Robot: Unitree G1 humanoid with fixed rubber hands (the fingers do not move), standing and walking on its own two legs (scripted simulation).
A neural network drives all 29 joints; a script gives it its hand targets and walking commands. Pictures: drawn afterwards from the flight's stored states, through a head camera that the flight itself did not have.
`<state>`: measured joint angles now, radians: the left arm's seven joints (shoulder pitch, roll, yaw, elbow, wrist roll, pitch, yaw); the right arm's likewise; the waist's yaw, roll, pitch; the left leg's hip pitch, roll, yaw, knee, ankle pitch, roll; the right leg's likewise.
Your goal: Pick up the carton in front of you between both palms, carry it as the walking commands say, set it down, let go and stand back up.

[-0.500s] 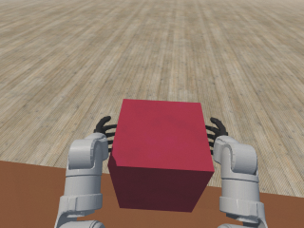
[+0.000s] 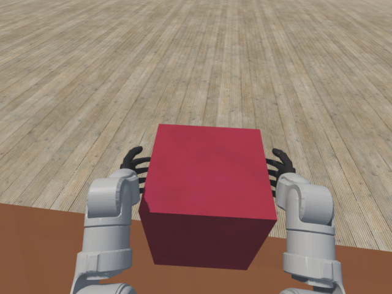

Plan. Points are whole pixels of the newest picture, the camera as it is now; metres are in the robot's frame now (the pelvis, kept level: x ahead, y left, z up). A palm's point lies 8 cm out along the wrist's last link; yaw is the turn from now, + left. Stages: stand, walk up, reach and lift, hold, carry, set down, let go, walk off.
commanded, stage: carry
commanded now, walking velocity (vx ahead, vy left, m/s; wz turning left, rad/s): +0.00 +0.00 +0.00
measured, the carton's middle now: (204, 200) +0.33 +0.00 +0.05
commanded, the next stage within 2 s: none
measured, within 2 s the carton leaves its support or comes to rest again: neither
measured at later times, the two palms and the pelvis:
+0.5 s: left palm (128, 179) +0.32 +0.15 +0.12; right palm (283, 182) +0.32 -0.15 +0.12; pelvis +0.00 +0.00 +0.00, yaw +0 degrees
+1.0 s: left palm (130, 176) +0.33 +0.15 +0.12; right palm (283, 180) +0.33 -0.15 +0.12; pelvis +0.01 +0.00 +0.00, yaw +0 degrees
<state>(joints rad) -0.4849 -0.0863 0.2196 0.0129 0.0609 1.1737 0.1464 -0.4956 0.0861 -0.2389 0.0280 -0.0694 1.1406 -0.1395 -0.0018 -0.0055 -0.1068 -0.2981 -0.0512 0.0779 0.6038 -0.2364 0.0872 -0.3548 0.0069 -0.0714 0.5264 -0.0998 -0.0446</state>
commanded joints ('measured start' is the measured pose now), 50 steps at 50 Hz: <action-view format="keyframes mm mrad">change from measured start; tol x2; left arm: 1 -675 -844 -604 -104 -271 -36 -96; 44 -679 -849 -606 -104 -273 -33 -97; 50 -712 -845 -607 -85 -267 -32 -96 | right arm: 1 -626 875 622 -72 283 2 100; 44 -630 879 621 -75 284 4 101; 50 -657 863 618 -61 283 7 101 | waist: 1 2 0 -329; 44 2 3 -336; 47 -2 23 -288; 50 -36 100 -168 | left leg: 1 78 185 -162 -91 237 13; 43 88 189 -162 -93 256 12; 45 80 178 -161 -115 106 18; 48 49 195 -246 -193 -284 78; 49 65 226 -309 -234 -351 102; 50 101 272 -378 -262 -336 129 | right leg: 1 161 -163 146 -46 192 -47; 43 167 -163 143 -48 200 -45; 45 150 -150 135 -60 44 -47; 47 80 -111 120 -46 -261 -55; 48 14 -88 109 -19 -370 -54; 49 -69 -61 85 34 -400 -52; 50 -152 -24 39 102 -366 -46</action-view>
